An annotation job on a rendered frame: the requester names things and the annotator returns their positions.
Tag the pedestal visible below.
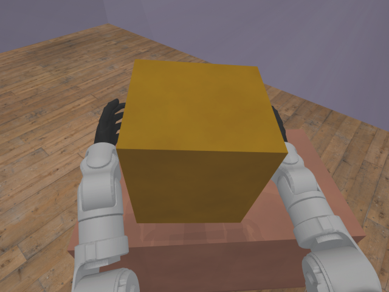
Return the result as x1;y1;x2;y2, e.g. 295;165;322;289
67;129;366;292

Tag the right robot hand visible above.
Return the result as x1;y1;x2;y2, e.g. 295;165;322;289
272;106;287;142

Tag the robot right forearm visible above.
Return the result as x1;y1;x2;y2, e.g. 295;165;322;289
271;142;382;291

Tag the robot left upper arm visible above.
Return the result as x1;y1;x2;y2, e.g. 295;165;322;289
74;268;140;292

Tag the carton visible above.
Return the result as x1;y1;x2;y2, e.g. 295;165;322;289
116;59;288;223

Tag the robot left forearm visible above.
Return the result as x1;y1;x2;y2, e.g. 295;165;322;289
71;142;129;292

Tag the robot right upper arm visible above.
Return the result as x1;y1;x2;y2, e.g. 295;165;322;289
302;246;381;292

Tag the left robot hand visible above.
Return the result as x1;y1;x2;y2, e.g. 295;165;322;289
94;99;126;145

